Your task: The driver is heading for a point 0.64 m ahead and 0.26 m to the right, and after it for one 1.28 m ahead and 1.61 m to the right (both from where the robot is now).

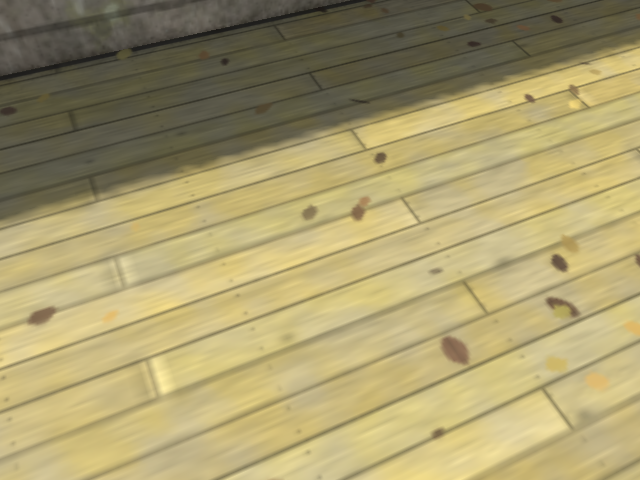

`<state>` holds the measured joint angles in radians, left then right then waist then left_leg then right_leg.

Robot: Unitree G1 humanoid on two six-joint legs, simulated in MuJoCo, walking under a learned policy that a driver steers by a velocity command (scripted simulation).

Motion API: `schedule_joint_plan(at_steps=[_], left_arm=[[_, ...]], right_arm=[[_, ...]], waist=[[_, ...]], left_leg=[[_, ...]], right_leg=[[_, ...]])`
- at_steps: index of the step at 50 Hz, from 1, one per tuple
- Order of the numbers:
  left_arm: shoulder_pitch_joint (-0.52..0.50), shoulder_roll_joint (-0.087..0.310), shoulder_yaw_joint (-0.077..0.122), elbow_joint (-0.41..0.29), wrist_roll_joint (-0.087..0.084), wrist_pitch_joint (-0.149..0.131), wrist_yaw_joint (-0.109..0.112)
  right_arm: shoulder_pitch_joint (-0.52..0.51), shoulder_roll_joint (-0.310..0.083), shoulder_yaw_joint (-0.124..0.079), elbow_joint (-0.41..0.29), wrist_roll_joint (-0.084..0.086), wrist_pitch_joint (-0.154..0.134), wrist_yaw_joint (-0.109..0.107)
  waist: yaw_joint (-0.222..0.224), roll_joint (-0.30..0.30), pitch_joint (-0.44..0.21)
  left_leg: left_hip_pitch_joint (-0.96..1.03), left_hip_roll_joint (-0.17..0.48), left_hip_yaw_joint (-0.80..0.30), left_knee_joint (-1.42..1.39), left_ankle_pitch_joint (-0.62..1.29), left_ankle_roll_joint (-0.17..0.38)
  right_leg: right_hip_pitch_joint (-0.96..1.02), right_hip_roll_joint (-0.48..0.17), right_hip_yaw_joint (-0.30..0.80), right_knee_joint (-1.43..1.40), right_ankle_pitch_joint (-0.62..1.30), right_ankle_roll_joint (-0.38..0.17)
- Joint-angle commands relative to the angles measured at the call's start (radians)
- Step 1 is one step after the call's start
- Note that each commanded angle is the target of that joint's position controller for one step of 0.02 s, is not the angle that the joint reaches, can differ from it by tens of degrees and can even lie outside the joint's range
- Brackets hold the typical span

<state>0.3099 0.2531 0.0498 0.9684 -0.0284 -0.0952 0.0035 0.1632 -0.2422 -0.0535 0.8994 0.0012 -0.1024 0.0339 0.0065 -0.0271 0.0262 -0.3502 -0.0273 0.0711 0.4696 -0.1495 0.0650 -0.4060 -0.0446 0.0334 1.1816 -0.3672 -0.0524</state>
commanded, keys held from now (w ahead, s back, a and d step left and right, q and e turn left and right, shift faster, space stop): w+e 0.84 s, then e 0.16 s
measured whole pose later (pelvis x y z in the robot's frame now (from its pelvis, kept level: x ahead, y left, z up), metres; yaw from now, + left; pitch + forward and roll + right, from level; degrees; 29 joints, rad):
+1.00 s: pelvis +0.54 -0.11 -0.01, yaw -32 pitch +3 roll +1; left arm 0.33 0.29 0.08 0.74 -0.02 -0.02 0.03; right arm 0.03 -0.26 -0.05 0.73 -0.02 -0.12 0.01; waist 0.06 -0.02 0.03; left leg -0.47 -0.02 0.00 0.53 -0.11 0.01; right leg -0.31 0.11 0.19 1.04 -0.58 -0.01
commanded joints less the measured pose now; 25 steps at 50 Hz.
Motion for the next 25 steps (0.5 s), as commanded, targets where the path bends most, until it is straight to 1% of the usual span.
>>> schedule_joint_plan(at_steps=[1, 2, 4, 7, 9, 11, 14, 16, 17, 18, 19, 20, 21, 22, 23, 24, 25], left_arm=[[0.047, 0.056, 0.026, -0.043, -0.005, 0.013, 0.009], [0.052, 0.045, 0.027, -0.042, -0.007, 0.024, 0.011], [0.004, 0.052, 0.033, -0.062, -0.003, 0.036, 0.014], [-0.072, 0.053, 0.04, -0.089, 0.004, 0.034, 0.009], [-0.119, 0.046, 0.038, -0.106, 0.007, 0.029, -0.001], [-0.187, 0.031, 0.03, -0.131, 0.01, 0.027, -0.013], [-0.278, 0.012, 0.018, -0.178, 0.011, 0.028, -0.031], [-0.325, 0.01, 0.014, -0.215, 0.01, 0.028, -0.045], [-0.338, 0.011, 0.014, -0.232, 0.008, 0.028, -0.053], [-0.334, 0.017, 0.016, -0.245, 0.006, 0.029, -0.06], [-0.316, 0.031, 0.023, -0.254, 0.006, 0.03, -0.066], [-0.275, 0.053, 0.033, -0.256, 0.006, 0.033, -0.069], [-0.178, 0.087, 0.052, -0.241, 0.003, 0.035, -0.069], [-0.019, 0.145, 0.083, -0.205, 0.002, 0.036, -0.061], [0.128, 0.245, 0.117, -0.177, 0.007, 0.045, -0.035], [0.076, 0.309, 0.121, -0.207, 0.004, 0.037, -0.031], [0.12, 0.226, 0.095, -0.203, 0.017, 0.034, -0.032]], right_arm=[[0.025, -0.069, -0.014, -0.021, -0.014, -0.019, 0.001], [0.041, -0.078, -0.016, -0.007, -0.016, -0.023, -0.003], [0.069, -0.106, -0.024, 0.012, -0.02, -0.027, -0.015], [0.098, -0.116, -0.026, 0.027, -0.021, -0.023, -0.033], [0.097, -0.12, -0.024, 0.028, -0.02, -0.021, -0.042], [0.118, -0.127, -0.023, 0.035, -0.015, -0.018, -0.049], [0.18, -0.137, -0.026, 0.06, -0.009, -0.002, -0.055], [0.204, -0.147, -0.031, 0.069, -0.002, 0.015, -0.058], [0.204, -0.154, -0.034, 0.069, 0.001, 0.023, -0.059], [0.189, -0.164, -0.037, 0.062, 0.003, 0.031, -0.061], [0.171, -0.179, -0.041, 0.053, 0.005, 0.036, -0.065], [0.157, -0.195, -0.046, 0.044, 0.007, 0.042, -0.07], [0.139, -0.208, -0.05, 0.036, 0.007, 0.05, -0.074], [0.115, -0.21, -0.048, 0.024, 0.013, 0.052, -0.075], [0.124, -0.182, -0.036, -0.003, -0.002, 0.039, -0.072], [0.202, -0.035, 0.008, -0.051, -0.014, -0.001, -0.048], [0.097, -0.124, -0.01, -0.073, 0.023, -0.051, -0.027]], waist=[[0.008, 0.112, -0.066], [0.013, 0.111, -0.047], [0.01, 0.095, -0.013], [-0.005, 0.077, 0.006], [-0.015, 0.078, 0.013], [-0.04, 0.072, 0.033], [-0.077, 0.057, 0.068], [-0.088, 0.055, 0.08], [-0.084, 0.059, 0.081], [-0.069, 0.071, 0.073], [-0.048, 0.093, 0.047], [-0.018, 0.121, 0.006], [0.04, 0.138, -0.051], [0.127, 0.117, -0.134], [0.172, -0.021, -0.234], [0.05, -0.242, -0.334], [0.12, -0.13, -0.387]], left_leg=[[0.175, 0.265, -0.268, -0.309, 0.055, 0.143], [0.151, 0.26, -0.223, -0.328, 0.087, 0.145], [0.156, 0.261, -0.162, -0.35, 0.148, 0.144], [0.213, 0.259, -0.087, -0.356, 0.216, 0.125], [0.227, 0.244, -0.027, -0.361, 0.234, 0.103], [0.251, 0.245, 0.015, -0.371, 0.237, 0.09], [0.369, 0.279, 0.051, -0.343, 0.286, 0.086], [0.455, 0.307, 0.068, -0.299, 0.349, 0.085], [0.483, 0.319, 0.078, -0.27, 0.405, 0.082], [0.492, 0.322, 0.097, -0.229, 0.516, 0.072], [0.493, 0.321, 0.116, -0.172, 0.685, 0.061], [0.493, 0.32, 0.129, -0.088, 0.861, 0.051], [0.47, 0.31, 0.141, 0.055, 0.98, 0.038], [0.38, 0.27, 0.158, 0.269, 0.929, 0.007], [0.114, 0.212, 0.16, 0.596, 0.545, -0.036], [-0.324, -0.034, 0.02, 0.966, -0.38, -0.093], [-0.434, 0.007, -0.184, 1.018, -0.383, -0.058]], right_leg=[[-0.17, -0.106, 0.059, 0.003, 0.11, -0.01], [-0.176, -0.105, 0.062, -0.012, 0.128, -0.006], [-0.247, -0.1, 0.087, -0.064, 0.208, 0.003], [-0.334, -0.076, 0.113, -0.2, 0.354, 0.014], [-0.321, -0.064, 0.086, -0.31, 0.448, 0.015], [-0.311, -0.059, 0.037, -0.401, 0.497, 0.014], [-0.361, -0.056, -0.002, -0.487, 0.473, 0.003], [-0.396, -0.049, -0.035, -0.52, 0.403, -0.008], [-0.393, -0.041, -0.056, -0.532, 0.356, -0.017], [-0.356, -0.024, -0.083, -0.545, 0.307, -0.031], [-0.287, 0.006, -0.119, -0.549, 0.258, -0.048], [-0.2, 0.044, -0.152, -0.54, 0.208, -0.067], [-0.066, 0.084, -0.171, -0.548, 0.177, -0.093], [0.173, 0.118, -0.156, -0.632, 0.247, -0.133], [0.483, -0.041, 0.11, -0.667, 0.253, -0.201], [0.798, -0.295, 0.719, -0.807, 0.173, -0.416], [0.823, -0.295, 0.762, -0.888, 0.156, -0.393]])
Next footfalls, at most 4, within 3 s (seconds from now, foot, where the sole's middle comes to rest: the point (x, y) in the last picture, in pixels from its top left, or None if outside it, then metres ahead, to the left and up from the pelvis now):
0.46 right None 0.39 -0.17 -0.77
0.92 left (363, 369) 0.72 -0.08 -0.77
1.40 right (471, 436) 0.57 -0.31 -0.77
1.84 left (399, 359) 0.75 -0.17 -0.77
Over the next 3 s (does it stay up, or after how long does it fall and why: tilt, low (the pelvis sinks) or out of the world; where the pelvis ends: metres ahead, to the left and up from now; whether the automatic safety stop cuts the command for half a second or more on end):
stays up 0.73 -0.39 0.01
